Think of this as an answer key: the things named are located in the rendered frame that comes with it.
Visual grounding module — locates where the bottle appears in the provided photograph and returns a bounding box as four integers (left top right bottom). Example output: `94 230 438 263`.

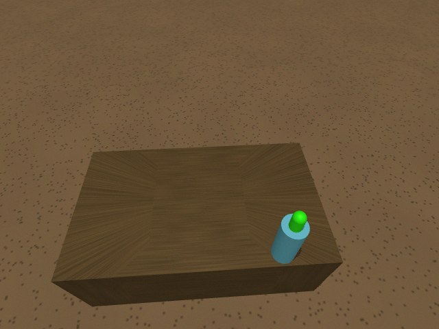
271 210 310 264

